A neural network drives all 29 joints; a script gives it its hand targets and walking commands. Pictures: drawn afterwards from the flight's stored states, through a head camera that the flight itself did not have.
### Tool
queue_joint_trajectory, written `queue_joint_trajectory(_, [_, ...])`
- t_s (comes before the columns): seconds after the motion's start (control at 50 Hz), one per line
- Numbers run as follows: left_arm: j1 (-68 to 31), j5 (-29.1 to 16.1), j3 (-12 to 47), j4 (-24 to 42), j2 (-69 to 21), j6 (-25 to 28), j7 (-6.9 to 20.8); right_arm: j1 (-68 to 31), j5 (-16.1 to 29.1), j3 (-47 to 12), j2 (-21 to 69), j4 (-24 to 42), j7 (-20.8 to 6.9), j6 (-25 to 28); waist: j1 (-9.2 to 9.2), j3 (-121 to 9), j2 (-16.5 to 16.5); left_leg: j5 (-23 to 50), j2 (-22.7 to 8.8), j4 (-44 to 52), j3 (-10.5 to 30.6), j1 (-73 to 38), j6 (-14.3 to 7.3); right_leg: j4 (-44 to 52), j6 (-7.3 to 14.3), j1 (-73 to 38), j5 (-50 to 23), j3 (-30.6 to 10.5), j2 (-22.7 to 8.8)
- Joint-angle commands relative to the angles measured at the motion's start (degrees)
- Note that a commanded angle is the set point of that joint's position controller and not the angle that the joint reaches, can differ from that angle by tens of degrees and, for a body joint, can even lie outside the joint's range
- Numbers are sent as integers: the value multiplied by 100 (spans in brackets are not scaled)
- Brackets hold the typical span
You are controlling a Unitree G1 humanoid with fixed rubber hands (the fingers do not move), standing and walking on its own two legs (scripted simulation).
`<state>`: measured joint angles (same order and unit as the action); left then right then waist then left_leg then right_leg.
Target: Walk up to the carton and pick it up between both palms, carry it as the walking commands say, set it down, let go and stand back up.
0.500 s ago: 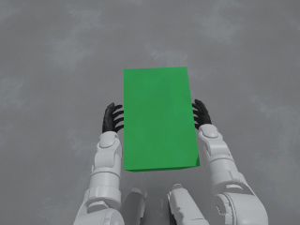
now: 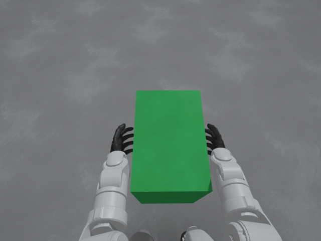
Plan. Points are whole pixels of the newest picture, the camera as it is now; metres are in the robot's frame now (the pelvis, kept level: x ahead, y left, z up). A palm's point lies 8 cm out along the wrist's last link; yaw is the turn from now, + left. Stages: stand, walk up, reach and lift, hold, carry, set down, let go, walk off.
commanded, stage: reach and lift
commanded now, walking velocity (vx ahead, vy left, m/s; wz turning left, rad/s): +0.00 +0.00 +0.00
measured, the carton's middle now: (167, 152) +0.36 +0.00 -0.10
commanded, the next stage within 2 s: hold in 1.94 s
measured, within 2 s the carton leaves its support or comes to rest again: neither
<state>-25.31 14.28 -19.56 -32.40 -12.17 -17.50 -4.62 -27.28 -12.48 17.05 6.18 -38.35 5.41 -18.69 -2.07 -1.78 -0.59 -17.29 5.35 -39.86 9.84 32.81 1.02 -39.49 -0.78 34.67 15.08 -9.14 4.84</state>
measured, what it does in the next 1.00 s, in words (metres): stands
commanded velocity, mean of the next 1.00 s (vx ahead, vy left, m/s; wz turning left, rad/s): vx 0.00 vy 0.00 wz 0.00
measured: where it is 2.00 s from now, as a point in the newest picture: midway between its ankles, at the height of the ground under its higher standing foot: outside the picture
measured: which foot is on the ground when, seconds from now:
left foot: down 0.00-1.00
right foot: down 0.00-1.00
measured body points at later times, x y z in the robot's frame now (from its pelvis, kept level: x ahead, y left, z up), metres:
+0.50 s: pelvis +0.01 -0.01 +0.02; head -0.01 -0.01 +0.47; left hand +0.33 +0.14 +0.05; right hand +0.34 -0.13 +0.03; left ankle +0.02 +0.13 -0.72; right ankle +0.04 -0.12 -0.72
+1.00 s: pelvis +0.00 -0.01 +0.02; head -0.06 -0.01 +0.47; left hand +0.32 +0.13 +0.08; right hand +0.32 -0.14 +0.06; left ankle +0.02 +0.13 -0.72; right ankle +0.04 -0.12 -0.72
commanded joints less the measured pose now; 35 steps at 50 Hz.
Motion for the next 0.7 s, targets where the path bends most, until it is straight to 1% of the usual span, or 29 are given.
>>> queue_joint_trajectory(0.0, [-2559, -571, 3041, -414, -6159, -93, 1168, -3336, 798, -3119, 6061, 488, -1464, 243, 2, -2998, 158, 1591, 78, 602, -376, -1374, -1, 538, 103, -2013, -1386, 361, 69])
queue_joint_trajectory(0.12, [-2416, -652, 3038, -333, -6219, -366, 1238, -3264, 873, -3179, 6127, 693, -1507, -50, -5, -2730, 140, 1645, 37, 931, -348, -1738, -5, 863, 109, -2447, -1422, 363, 41])
queue_joint_trajectory(0.26, [-2381, -782, 3046, -255, -6224, -773, 1319, -3309, 980, -3235, 6226, 937, -1544, -477, -13, -2342, 126, 1526, -31, 1215, -335, -2055, -10, 1134, 105, -2776, -1287, 384, 6])
queue_joint_trajectory(0.38, [-2407, -937, 3169, -12, -6215, -1148, 1371, -3276, 1083, -3305, 6292, 1212, -1570, -881, 16, -2066, 82, 1550, -68, 1391, -339, -2330, -16, 1309, 83, -2995, -1344, 417, -5])
queue_joint_trajectory(0.46, [-2383, -1025, 3263, 199, -6171, -1399, 1407, -3270, 1189, -3410, 6320, 1465, -1580, -1149, 4, -1898, 76, 1538, -85, 1504, -339, -2532, -38, 1428, 53, -3153, -1352, 427, -19])
queue_joint_trajectory(0.58, [-2416, -1187, 3399, 537, -6092, -1778, 1451, -3347, 1385, -3563, 6293, 1849, -1586, -1534, -25, -1670, 68, 1418, -116, 1682, -340, -2868, -70, 1597, 1, -3417, -1225, 429, -47])
queue_joint_trajectory(0.68, [-2384, -1228, 3411, 670, -6013, -2076, 1499, -3345, 1446, -3578, 6257, 2024, -1586, -1842, 8, -1393, 82, 1264, -117, 1835, -321, -2934, -89, 1771, -47, -3489, -1098, 414, -93])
